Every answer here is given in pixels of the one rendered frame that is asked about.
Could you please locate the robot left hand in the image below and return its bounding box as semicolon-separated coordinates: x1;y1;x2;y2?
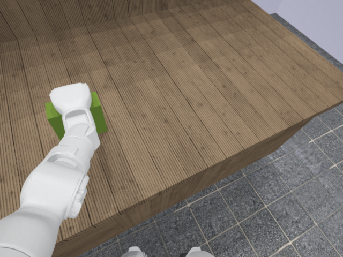
49;83;92;115

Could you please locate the left robot upper arm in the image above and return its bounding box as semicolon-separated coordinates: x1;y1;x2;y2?
0;161;89;257

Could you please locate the robot shin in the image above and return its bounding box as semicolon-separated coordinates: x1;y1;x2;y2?
187;247;201;255
128;246;141;252

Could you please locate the right robot shin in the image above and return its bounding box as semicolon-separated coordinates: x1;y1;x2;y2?
187;247;201;255

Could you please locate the left robot shin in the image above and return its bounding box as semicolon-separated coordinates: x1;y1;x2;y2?
128;246;141;252

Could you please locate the sponge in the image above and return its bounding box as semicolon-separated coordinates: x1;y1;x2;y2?
45;92;108;140

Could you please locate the table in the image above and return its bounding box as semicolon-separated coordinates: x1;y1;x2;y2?
0;0;343;257

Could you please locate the robot left forearm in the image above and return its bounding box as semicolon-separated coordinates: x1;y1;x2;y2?
20;107;100;206

